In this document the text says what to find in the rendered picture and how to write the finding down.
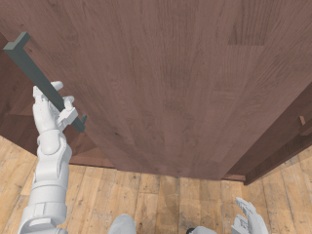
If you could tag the handle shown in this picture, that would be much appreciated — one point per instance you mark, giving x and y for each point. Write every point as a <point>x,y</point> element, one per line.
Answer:
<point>16,52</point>
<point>306,129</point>

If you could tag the left robot thigh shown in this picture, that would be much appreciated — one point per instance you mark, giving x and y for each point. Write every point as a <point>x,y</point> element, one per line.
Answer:
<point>123,224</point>

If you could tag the right robot hand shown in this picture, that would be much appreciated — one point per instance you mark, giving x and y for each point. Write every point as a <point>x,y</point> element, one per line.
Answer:
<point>253,225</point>

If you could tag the robot left forearm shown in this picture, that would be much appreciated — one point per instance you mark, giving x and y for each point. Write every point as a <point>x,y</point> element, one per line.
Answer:
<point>46,205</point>

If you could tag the left robot hand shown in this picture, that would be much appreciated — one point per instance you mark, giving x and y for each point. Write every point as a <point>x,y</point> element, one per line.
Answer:
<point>47,117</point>

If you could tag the wardrobe door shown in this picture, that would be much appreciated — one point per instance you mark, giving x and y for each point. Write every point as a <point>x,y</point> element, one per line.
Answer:
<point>278,134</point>
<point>170,87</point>

